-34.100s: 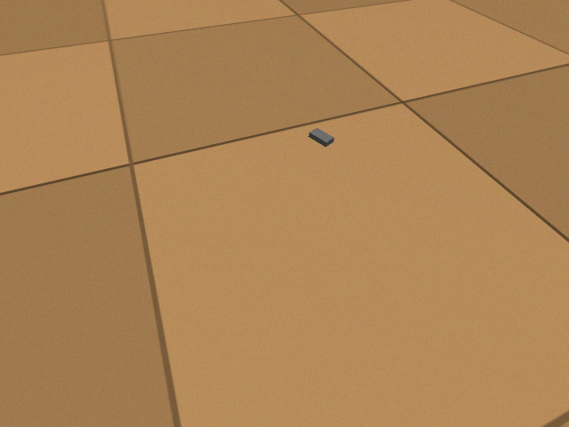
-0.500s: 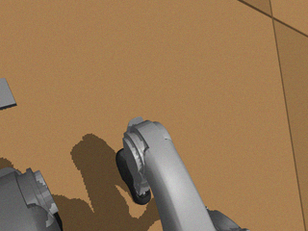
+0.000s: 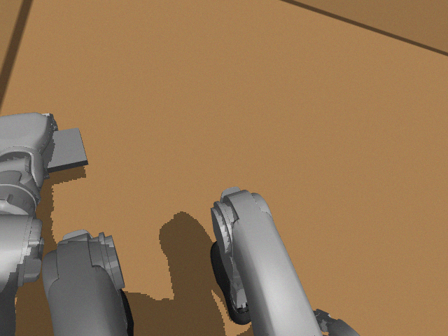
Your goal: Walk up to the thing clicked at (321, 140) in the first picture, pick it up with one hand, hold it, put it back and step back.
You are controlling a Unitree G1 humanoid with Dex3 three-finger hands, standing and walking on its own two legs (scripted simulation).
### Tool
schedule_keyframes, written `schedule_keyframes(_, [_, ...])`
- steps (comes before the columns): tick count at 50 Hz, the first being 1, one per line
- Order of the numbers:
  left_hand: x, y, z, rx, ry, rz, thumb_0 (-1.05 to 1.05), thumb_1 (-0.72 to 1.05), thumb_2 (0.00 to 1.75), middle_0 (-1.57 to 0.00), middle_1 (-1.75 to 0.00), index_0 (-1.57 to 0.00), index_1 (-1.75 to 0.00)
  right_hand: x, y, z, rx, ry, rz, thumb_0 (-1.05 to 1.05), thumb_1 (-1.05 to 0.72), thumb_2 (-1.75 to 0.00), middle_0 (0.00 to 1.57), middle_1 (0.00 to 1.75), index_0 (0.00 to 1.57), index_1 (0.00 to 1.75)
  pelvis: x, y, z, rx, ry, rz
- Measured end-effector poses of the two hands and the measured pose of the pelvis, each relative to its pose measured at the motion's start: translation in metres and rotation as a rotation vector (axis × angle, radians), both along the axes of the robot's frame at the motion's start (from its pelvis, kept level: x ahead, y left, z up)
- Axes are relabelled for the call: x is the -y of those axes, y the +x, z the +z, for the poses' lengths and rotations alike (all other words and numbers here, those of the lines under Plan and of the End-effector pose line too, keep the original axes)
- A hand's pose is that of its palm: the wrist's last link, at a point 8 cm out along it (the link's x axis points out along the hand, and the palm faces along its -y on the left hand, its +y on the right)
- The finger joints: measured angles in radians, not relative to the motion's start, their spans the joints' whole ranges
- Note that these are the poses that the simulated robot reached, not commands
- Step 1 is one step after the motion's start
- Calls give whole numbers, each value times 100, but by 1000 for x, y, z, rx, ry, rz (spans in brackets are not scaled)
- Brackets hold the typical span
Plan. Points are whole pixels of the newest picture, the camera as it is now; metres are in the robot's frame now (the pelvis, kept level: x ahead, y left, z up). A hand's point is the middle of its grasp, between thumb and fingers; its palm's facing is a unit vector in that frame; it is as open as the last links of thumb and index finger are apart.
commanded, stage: settle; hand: left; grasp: from above
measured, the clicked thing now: (44, 153) +0.48 +0.23 -0.22
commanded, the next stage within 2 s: lift in 0.18 s
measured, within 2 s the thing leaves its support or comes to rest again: neither
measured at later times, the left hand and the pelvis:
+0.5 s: hand (20, 148) +0.46 +0.24 -0.13, palm faces -0.45 -0.08 -0.89, open 9.9 cm; pelvis +0.00 -0.01 +0.02, yaw +4 degrees
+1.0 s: hand out of the picture +0.38 +0.26 +0.02, palm faces -0.44 -0.09 -0.89, open 9.9 cm; pelvis -0.01 -0.01 +0.12, yaw +7 degrees
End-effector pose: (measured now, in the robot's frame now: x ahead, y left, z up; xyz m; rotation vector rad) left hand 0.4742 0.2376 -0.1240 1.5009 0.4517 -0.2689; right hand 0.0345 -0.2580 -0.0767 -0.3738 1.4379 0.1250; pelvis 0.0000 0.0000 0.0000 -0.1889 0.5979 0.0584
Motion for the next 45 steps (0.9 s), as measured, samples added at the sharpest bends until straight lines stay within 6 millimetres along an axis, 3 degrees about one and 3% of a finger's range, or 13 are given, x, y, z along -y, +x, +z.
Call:
schedule_keyframes(11, [10,-3,18,-21,-27,-45,-1,4,44,-76,-46,-74,-43,19,2,-1,1,-78,-26,0,-92,-91,20,30,20,30,6,-6,5,-4,34,15])
schedule_keyframes(25, [-3,-5,56,-9,2,35,-1,5,42,-76,-43,-74,-40,23,16,-1,15,-88,-79,0,-91,-90,20,30,20,30,11,-3,22,-36,65,26])
schedule_keyframes(35, [-5,-34,101,-54,-20,2,-1,4,43,-76,-44,-75,-41,26,35,18,68,-103,-103,0,-91,-90,20,30,21,30,11,-7,49,-14,77,40])
schedule_keyframes(45, [-18,-68,169,4,-15,-4,-1,5,43,-76,-44,-74,-41,22,67,60,175,-120,-120,0,-91,-90,20,30,21,30,8,-12,94,1,84,52])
